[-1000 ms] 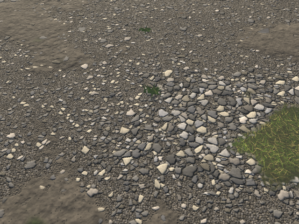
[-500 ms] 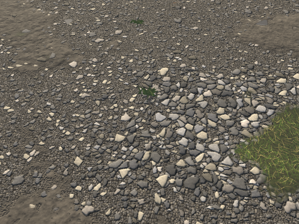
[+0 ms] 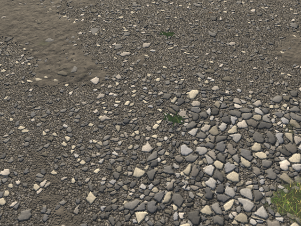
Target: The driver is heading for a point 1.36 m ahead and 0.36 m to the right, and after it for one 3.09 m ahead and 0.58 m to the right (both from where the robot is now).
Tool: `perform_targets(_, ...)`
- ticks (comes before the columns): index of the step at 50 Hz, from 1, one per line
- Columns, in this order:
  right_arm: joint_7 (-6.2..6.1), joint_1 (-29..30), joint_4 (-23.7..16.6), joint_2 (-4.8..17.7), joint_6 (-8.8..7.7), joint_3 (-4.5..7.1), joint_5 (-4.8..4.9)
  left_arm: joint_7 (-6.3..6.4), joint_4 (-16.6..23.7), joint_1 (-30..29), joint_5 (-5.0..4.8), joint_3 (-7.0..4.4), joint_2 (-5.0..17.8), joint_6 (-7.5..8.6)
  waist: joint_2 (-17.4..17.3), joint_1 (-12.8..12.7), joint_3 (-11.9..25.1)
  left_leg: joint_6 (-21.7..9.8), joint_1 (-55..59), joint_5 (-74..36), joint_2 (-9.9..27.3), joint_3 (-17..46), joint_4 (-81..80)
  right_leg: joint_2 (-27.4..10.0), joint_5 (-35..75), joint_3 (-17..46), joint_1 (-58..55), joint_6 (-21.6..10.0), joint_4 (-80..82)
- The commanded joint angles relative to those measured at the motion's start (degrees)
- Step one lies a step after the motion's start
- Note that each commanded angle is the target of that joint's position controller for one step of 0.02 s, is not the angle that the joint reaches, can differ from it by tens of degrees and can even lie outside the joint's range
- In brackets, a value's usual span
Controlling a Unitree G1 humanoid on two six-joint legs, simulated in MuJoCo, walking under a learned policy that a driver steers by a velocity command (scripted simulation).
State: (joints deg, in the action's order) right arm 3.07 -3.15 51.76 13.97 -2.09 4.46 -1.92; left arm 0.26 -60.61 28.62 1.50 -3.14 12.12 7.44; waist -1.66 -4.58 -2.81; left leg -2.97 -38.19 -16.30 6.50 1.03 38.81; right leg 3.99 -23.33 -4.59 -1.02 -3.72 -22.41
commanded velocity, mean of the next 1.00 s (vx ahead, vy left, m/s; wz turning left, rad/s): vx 0.20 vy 0.00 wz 0.00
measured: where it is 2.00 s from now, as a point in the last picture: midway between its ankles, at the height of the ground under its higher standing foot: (156, 218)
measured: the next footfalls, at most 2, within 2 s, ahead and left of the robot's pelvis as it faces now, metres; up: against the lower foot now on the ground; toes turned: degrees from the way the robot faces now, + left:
left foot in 0.18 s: +0.28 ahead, +0.13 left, -0.15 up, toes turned +4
right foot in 0.54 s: +0.48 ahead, -0.04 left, -0.15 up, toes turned -1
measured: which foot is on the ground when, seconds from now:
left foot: up 0.00-0.16, down 0.18-0.54, up 0.56-0.80, down 0.82-1.00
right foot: down 0.00-0.18, up 0.20-0.52, down 0.54-1.00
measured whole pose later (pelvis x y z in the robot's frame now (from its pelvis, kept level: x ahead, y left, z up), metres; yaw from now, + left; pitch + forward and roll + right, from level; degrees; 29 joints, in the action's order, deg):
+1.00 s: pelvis +0.37 +0.05 -0.14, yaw +1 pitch -1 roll +1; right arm -1.5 -19.0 63.8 8.6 -0.5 0.2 -0.9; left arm 0.5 -62.0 14.4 0.8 -1.3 9.6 0.5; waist 0.6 -1.1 -0.2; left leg -0.6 -8.0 15.3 -0.8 -1.2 24.7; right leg 1.5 -6.7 -2.7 15.6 -3.0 -23.6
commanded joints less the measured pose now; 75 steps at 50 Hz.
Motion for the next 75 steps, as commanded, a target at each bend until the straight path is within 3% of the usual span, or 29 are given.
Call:
perform_targets(1, 1.22, 4.8, -3.9, 1.7, -0.89, -0.04, 0.27, -0.3, 3.7, -3.4, 0.47, -0.49, 5.9, 1.22, 3.8, 1.2, -5.0, -1.3, 11.2, -12.5, -2.1, -2.9, -5.0, -11.1, 2.3, 8.6, 15.3, -6.7, 5.0)
perform_targets(5, 0.51, 8.3, -5.6, 2.3, -1.03, -0.53, -0.16, 0.99, 2.4, 2.0, 2.0, 0.04, 5.3, -0.86, 2.9, -2.0, -7.1, -0.4, 11.1, -10.3, -2.3, -3.3, -15.1, -10.8, 3.4, 7.7, 6.6, -5.3, -8.2)
perform_targets(7, -0.19, -0.3, -2.4, 3.4, -1.69, -0.3, -0.88, 2.42, 1.5, 2.9, 2.58, 0.17, 6.1, -2.26, 1.8, 1.2, -4.3, -0.8, 15.6, -9.6, -1.3, -2.3, -23.4, -9.2, 12.9, 7.0, -0.2, -5.7, -23.2)
perform_targets(8, -0.97, -10.4, 1.2, 4.0, -2.11, 0.08, -1.8, 2.7, 1.1, 2.8, 1.84, -0.04, 6.9, -3.04, 0.2, 5.4, -0.3, -1.3, 24.5, -10.7, -2.7, -4.2, -27.4, -7.4, 21.3, 5.6, -0.5, -5.9, -36.4)
perform_targets(9, -1.41, -20.6, 4.5, 6.2, -2.36, 0.91, -2.89, 2.58, 1.0, 2.1, -0.39, -0.53, 7.7, -3.73, -1.9, 10.2, 4.6, -2.2, 39.3, -13.3, -1.2, -4.8, -29.0, -5.1, 20.1, 3.4, 7.3, -5.4, -53.4)
perform_targets(10, -1.0, -25.4, 6.7, 9.7, -2.63, 1.71, -2.5, 2.09, 1.6, 2.6, -1.32, -0.68, 4.6, -3.81, -8.9, 9.9, 8.4, -3.2, 53.1, -33.1, 6.1, 1.2, -18.8, 1.1, -18.5, 2.1, 23.9, -4.1, -74.3)
perform_targets(11, -0.6, -30.5, 6.8, 12.6, -3.39, 1.75, -1.07, 2.97, 1.5, 11.8, -4.39, -0.09, 2.3, -3.5, -15.8, 5.9, 17.8, -5.6, 78.1, -63.8, 16.7, 7.6, 5.8, 0.7, -27.1, 10.0, 45.6, -3.1, -82.1)
perform_targets(12, -0.34, -31.7, 5.8, 10.7, -2.88, 1.65, 0.17, 3.44, 1.4, 7.8, -4.39, 0.16, 4.6, -3.1, -11.2, 11.0, 23.5, -7.6, 80.5, -56.5, 18.7, 12.2, 2.9, -1.5, -22.0, 11.3, 53.6, -3.2, -83.0)
perform_targets(13, -1.44, -27.1, 4.8, 11.6, -2.56, 2.12, 0.12, 3.27, 3.1, 2.2, -3.33, 0.23, 5.5, -3.52, -9.7, 10.6, 22.3, -14.4, 73.1, -24.6, 20.7, 18.7, -5.2, -3.4, -15.2, 8.3, 59.0, -1.8, -83.4)
perform_targets(14, -2.78, -19.7, 2.0, 6.3, -2.79, 0.33, -0.15, 2.43, 4.2, -4.3, -0.6, -0.01, 6.7, -3.68, -1.4, 8.4, 15.4, -13.9, 57.7, -6.7, 18.1, 18.0, -13.0, -6.7, -3.4, 8.0, 55.3, -0.3, -71.1)
perform_targets(15, -3.66, -17.6, 2.6, 4.5, -3.4, -0.43, 0.72, 1.33, 4.5, -8.8, 1.67, -0.63, 7.0, -3.98, -0.5, 7.5, 9.9, -13.4, 46.8, -9.5, 17.0, 17.2, -14.7, -7.2, 0.5, 9.2, 50.9, 0.4, -65.9)
perform_targets(16, -4.0, -16.0, 3.5, 3.8, -3.88, -1.12, 1.22, 0.23, 5.8, -11.2, 2.2, -0.51, 5.4, -4.78, 2.1, 4.2, 3.6, -11.4, 32.6, -14.6, 13.6, 11.8, -18.5, -8.7, 4.1, 8.4, 42.9, 2.2, -52.2)
perform_targets(18, -3.91, -14.9, 4.5, 3.4, -4.46, -1.66, 0.49, -1.18, 5.8, -10.7, 1.31, 0.88, 0.8, -5.45, -3.3, 1.7, 2.7, -9.7, 21.8, -21.4, 6.6, 4.0, -21.2, -7.4, 10.0, 4.8, 29.2, 3.0, -35.7)
perform_targets(20, -3.12, -12.2, 4.2, 3.3, -4.74, -1.49, 0.99, -1.18, 5.6, -10.4, -0.21, 1.6, 0.2, -4.44, -7.5, 1.0, 4.3, -7.5, 21.0, -23.3, 2.5, -1.1, -20.5, -5.2, 17.1, 2.5, 21.1, 1.8, -22.3)
perform_targets(23, -2.89, -14.4, 5.6, 2.3, -4.1, -1.76, 2.43, -0.54, 4.8, -11.0, -0.34, 1.71, 1.6, -4.18, -4.9, 1.6, 6.0, -6.7, 25.3, -18.5, 3.7, -0.1, -18.7, -4.6, 22.8, 2.4, 16.9, -0.3, -17.1)
perform_targets(26, -3.26, -16.7, 7.3, 2.2, -2.68, -1.99, 2.16, -0.02, 3.1, -9.3, 0.95, 1.26, 2.6, -3.36, -0.2, 0.4, 4.1, -4.5, 26.0, -7.3, 2.1, -0.3, -10.5, -4.2, 27.7, 3.1, 10.1, -2.2, -7.5)
perform_targets(27, -3.26, -20.6, 7.8, 2.5, -2.41, -1.88, 1.38, 0.18, 2.8, -7.4, 1.02, 0.52, 5.9, -2.68, 5.2, 0.8, 5.5, -2.3, 24.5, 4.0, -1.4, -2.4, -3.7, -9.7, 51.1, 8.5, 4.5, -3.0, -5.6)
perform_targets(28, -3.6, -30.2, 9.7, -1.2, -1.5, -2.74, 2.36, 0.26, 3.1, -6.2, 0.64, 0.34, 7.6, -2.78, 13.5, 3.8, 12.3, -0.6, 22.2, 34.1, -6.7, -4.9, 7.0, -22.6, 74.4, 19.4, -2.1, -10.3, -6.8)
perform_targets(29, -4.12, -30.4, 10.8, -0.5, 0.3, -2.43, 2.55, 0.12, 3.5, -6.2, -0.87, 1.02, 4.9, -3.52, 13.2, 2.3, 15.9, -0.3, 21.5, 54.9, -8.9, -2.9, 14.0, -26.7, 71.3, 25.3, -0.9, -15.7, -4.9)
perform_targets(30, -4.15, -26.2, 9.6, 0.7, 1.4, -2.0, 1.64, 0.18, 4.1, -9.0, -1.24, 1.21, 4.9, -3.95, 9.7, 2.8, 11.6, 0.0, 18.3, 57.4, -9.0, -0.8, 17.0, -24.8, 58.5, 25.2, 3.0, -15.8, -2.1)
perform_targets(33, -3.95, -21.6, 9.2, -1.3, 2.86, -2.39, 0.24, 1.51, 4.9, -17.0, -0.29, 1.73, 3.3, -5.28, 7.5, 6.4, 3.5, 1.7, 20.6, 47.7, -6.1, 0.0, 11.6, -18.4, 31.8, 18.4, 16.4, -9.6, 6.0)
perform_targets(38, -4.47, -21.5, 11.1, -2.4, 3.85, -2.96, 0.93, 1.35, 3.3, -17.0, -0.49, 1.39, 3.8, -5.54, 7.0, 6.6, 5.4, 2.1, 28.0, 39.1, -6.8, -2.1, -1.5, -15.0, 15.0, 15.0, 18.8, -6.1, 7.9)
perform_targets(40, -4.43, -21.7, 11.8, -2.8, 3.76, -3.22, 0.53, 1.21, 3.2, -18.5, -1.05, 1.17, 4.1, -6.3, 6.4, 7.5, 3.8, 1.4, 32.4, 31.8, -6.9, -3.0, -10.0, -13.4, 1.3, 14.6, 22.8, -3.5, 8.6)
perform_targets(42, -4.39, -21.0, 11.0, -0.6, 3.14, -3.2, -0.41, 0.86, 2.5, -16.7, -1.17, 0.94, 3.5, -6.97, 4.4, 6.3, 0.3, 0.2, 32.6, 33.2, -2.5, 2.3, -17.1, -11.6, -6.0, 14.5, 26.4, 0.6, 8.9)
perform_targets(43, -4.32, -19.2, 10.9, 0.3, 2.81, -3.24, 0.24, 0.62, 2.7, -15.9, -1.69, 0.78, 3.0, -7.35, -0.6, 4.6, -3.3, -0.4, 23.3, 40.9, -1.1, 5.0, -19.5, -8.4, -1.6, 11.0, 22.6, 1.5, 8.0)
perform_targets(45, -4.46, -16.8, 10.6, -0.8, 1.61, -3.66, 0.79, 0.32, 1.5, -14.4, -1.01, 1.03, 1.6, -7.11, -3.4, 3.2, -3.0, 0.4, 17.0, 42.4, -0.1, 6.4, -23.8, -7.8, 9.2, 9.4, 12.9, 1.1, 2.8)
perform_targets(55, -4.81, -20.0, 11.5, -1.2, 1.03, -3.84, 1.1, 0.63, -2.3, -11.3, -0.85, 1.68, 1.1, -6.49, 1.6, 4.0, -1.5, -0.1, 23.6, 33.9, -1.2, 4.1, -22.2, -8.5, 13.4, 10.0, 12.4, 0.9, 3.2)
perform_targets(73, -5.34, -22.0, 13.0, -2.6, 0.8, -4.61, 1.2, 1.24, -5.4, -9.4, -0.91, 2.14, 0.0, -6.7, 1.2, 3.9, -1.9, -0.1, 26.2, 27.3, -1.2, 3.1, -21.2, -8.9, 19.6, 9.8, 10.7, 0.8, 1.6)
perform_targets(75, -5.31, -23.5, 13.4, -1.7, 0.93, -4.11, 0.96, 1.18, -5.3, -9.6, -0.81, 1.95, 0.1, -6.88, 0.4, 4.3, -1.6, -1.0, 26.2, 37.6, -2.1, 3.2, -21.7, -6.8, 9.8, 8.4, 11.9, 0.3, -0.3)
